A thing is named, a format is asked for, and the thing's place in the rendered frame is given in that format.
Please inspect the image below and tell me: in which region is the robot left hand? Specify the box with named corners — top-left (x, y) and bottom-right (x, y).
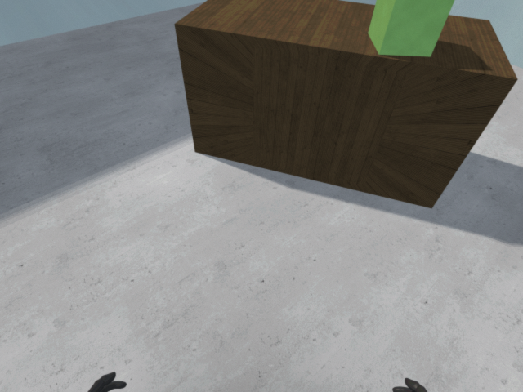
top-left (88, 372), bottom-right (127, 392)

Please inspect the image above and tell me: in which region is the pedestal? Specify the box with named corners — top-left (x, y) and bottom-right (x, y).
top-left (175, 0), bottom-right (517, 208)

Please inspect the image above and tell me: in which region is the carton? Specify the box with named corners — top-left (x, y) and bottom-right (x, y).
top-left (368, 0), bottom-right (454, 57)

